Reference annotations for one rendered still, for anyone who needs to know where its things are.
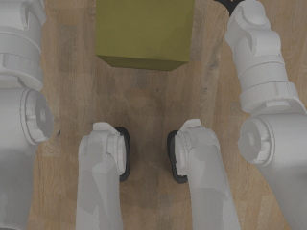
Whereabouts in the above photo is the right robot hand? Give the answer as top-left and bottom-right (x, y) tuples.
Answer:
(214, 0), (257, 17)

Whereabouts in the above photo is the robot left upper arm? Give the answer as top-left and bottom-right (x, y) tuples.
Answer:
(0, 87), (54, 230)

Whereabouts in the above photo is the right robot forearm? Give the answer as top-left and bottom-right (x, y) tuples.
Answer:
(224, 0), (307, 116)

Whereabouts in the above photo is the robot right upper arm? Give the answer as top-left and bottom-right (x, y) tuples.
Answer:
(237, 112), (307, 230)

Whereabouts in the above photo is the left robot foot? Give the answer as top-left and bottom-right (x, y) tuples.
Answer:
(115, 126), (130, 182)

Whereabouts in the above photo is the carton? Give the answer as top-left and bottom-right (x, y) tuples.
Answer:
(95, 0), (195, 71)

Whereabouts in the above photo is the right robot foot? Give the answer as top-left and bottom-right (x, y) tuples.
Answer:
(167, 130), (188, 184)

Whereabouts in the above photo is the robot foot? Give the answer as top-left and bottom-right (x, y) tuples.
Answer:
(167, 130), (188, 184)
(115, 126), (130, 182)

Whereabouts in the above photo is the left robot forearm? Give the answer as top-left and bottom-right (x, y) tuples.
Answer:
(0, 0), (47, 91)

